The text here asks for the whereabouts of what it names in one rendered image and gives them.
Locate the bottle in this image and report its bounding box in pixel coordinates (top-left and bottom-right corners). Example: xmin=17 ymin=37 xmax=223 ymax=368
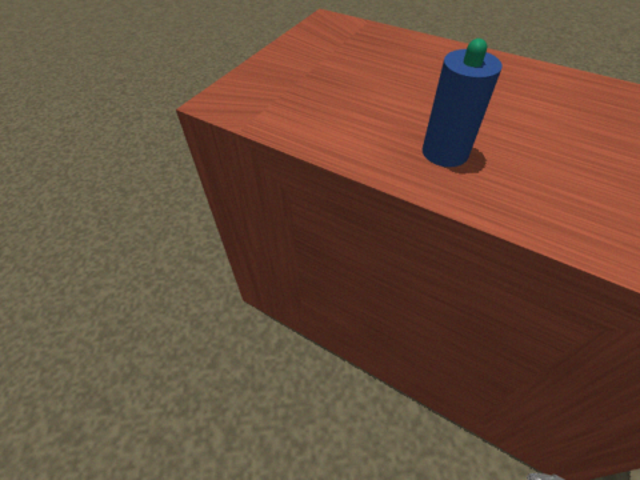
xmin=422 ymin=38 xmax=502 ymax=167

